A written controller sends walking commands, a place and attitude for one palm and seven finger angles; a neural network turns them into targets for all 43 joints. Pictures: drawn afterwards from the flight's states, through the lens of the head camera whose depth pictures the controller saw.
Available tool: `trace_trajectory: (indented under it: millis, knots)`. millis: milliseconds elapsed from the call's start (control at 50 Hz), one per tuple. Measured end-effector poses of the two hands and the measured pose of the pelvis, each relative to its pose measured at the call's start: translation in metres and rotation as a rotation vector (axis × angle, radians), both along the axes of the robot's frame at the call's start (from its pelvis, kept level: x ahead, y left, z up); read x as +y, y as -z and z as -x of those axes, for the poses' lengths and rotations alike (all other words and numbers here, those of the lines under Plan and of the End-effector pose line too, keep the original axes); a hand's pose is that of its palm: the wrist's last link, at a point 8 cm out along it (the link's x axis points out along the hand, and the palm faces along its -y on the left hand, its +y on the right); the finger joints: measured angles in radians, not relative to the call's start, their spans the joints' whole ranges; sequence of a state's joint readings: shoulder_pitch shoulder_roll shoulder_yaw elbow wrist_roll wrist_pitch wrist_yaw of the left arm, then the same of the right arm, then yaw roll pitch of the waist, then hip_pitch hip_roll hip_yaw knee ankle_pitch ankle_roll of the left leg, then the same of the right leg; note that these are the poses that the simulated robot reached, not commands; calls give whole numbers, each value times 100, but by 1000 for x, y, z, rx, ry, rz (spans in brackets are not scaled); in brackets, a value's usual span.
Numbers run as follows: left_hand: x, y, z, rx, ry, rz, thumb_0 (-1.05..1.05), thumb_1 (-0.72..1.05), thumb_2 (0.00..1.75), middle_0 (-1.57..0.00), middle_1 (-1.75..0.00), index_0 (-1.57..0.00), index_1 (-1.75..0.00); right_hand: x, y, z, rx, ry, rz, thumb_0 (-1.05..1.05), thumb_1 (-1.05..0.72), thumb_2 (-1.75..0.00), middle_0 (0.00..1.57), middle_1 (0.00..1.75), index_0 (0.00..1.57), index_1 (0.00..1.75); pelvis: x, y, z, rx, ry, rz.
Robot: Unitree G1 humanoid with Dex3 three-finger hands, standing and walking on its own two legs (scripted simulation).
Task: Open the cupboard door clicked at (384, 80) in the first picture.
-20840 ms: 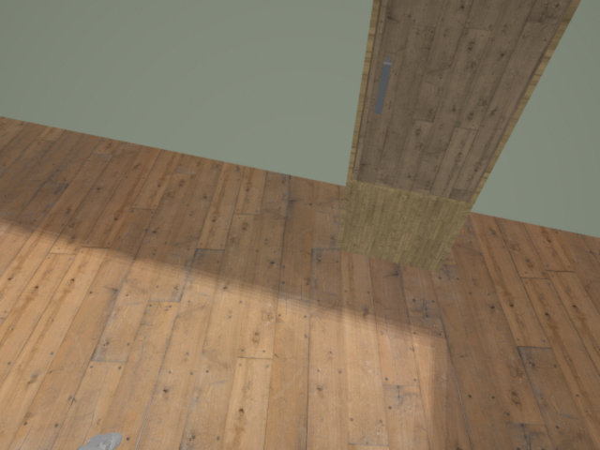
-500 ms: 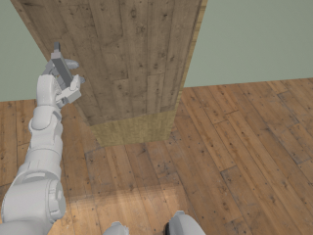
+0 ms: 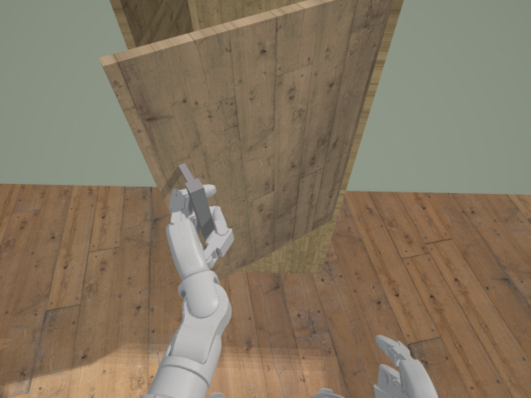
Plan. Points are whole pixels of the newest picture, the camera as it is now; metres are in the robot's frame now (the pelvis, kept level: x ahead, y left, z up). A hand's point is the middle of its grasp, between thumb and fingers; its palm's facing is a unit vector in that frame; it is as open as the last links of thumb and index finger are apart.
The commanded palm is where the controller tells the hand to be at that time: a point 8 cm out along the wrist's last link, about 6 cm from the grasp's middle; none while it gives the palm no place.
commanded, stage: pull the door open along its arc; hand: left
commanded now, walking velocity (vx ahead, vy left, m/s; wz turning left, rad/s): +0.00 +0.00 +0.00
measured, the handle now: (197, 204) +0.39 +0.12 +0.06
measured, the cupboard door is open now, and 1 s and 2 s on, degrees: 32 42 44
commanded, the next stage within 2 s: open thumb and fingers to let go in 0.20 s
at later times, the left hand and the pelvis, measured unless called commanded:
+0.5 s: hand (248, 256) +0.30 +0.04 +0.06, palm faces +0.38 -0.93 -0.03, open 6.6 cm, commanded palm +0.26 +0.08 +0.06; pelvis -0.01 -0.03 +0.00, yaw +2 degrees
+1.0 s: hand (246, 255) +0.31 +0.04 +0.06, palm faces +0.33 -0.94 -0.03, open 14.5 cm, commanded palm +0.26 +0.08 +0.06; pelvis -0.02 -0.01 +0.00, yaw +1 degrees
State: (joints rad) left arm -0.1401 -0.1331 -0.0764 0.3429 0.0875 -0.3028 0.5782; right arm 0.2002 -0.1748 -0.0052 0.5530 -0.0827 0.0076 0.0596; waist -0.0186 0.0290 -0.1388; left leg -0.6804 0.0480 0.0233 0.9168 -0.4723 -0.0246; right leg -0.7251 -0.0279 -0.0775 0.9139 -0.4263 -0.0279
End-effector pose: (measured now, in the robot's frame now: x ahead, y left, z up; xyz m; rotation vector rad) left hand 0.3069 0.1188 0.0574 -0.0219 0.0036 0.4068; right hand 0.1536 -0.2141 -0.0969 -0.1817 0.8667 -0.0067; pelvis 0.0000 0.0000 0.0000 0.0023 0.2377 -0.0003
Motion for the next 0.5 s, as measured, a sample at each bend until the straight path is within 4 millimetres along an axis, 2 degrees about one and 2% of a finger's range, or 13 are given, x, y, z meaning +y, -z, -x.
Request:
trace_trajectory:
  millis: [120, 280, 360, 500]
  knots:
    - [-18, -2, 20, 21, 23, -40, 3, 72, 79, -33, -131, -33, -133, -3, 1, -1, -7, -9, -12, 0, -91, -90, 20, 30, 20, 30, -10, -1, 2, -29, -12, -5]
    - [-43, -6, 48, 53, 120, -51, 3, 70, 75, -32, -131, -36, -134, -19, -6, -1, -44, 11, -11, 1, -90, -90, 20, 30, 20, 30, -23, -6, 0, -63, -19, -13]
    - [-46, -5, 48, 47, 93, -54, 3, 69, 77, -34, -132, -37, -134, -27, -7, -4, -61, 5, 14, 1, -90, -90, 20, 30, 20, 30, -28, -5, 3, -71, -28, -15]
    - [-38, -7, 42, 36, 21, -45, 3, 56, 75, -37, -132, -39, -132, -32, -3, -7, -60, -8, 26, 1, -91, -90, 20, 30, 19, 29, -32, -3, 10, -60, -32, -22]
